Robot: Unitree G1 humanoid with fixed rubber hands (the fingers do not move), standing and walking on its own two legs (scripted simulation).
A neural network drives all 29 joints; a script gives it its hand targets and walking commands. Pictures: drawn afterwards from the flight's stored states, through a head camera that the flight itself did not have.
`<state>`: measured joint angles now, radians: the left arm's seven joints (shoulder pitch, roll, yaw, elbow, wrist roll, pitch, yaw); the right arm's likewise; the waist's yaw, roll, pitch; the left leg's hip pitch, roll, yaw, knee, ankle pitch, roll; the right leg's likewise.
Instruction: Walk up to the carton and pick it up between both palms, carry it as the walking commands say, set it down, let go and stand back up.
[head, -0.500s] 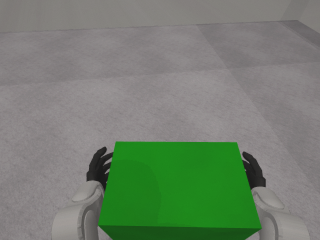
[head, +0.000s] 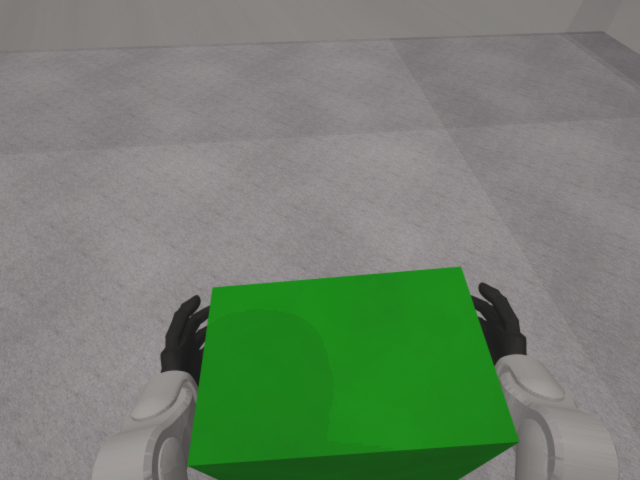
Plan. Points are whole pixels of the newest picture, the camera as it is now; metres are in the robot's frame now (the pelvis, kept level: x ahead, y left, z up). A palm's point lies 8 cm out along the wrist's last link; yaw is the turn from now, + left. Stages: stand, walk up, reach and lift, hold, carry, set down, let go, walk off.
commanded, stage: carry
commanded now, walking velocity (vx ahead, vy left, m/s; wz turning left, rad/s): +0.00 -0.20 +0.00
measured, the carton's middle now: (346, 403) +0.21 +0.00 +0.02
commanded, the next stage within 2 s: none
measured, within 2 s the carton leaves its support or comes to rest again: neither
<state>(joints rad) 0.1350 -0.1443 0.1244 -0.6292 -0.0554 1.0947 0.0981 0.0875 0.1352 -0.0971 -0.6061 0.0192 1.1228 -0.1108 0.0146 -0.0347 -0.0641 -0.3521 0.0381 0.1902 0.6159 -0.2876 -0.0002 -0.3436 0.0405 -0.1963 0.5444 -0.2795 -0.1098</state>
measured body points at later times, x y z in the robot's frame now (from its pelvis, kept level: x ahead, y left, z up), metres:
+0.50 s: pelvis -0.03 -0.15 +0.00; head -0.02 -0.17 +0.45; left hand +0.21 +0.00 +0.07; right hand +0.19 -0.33 +0.06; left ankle -0.03 +0.00 -0.69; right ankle -0.02 -0.25 -0.73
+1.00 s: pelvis -0.06 -0.19 +0.01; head -0.09 -0.20 +0.46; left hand +0.18 -0.03 +0.10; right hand +0.17 -0.36 +0.09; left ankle -0.06 -0.10 -0.73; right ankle -0.02 -0.25 -0.73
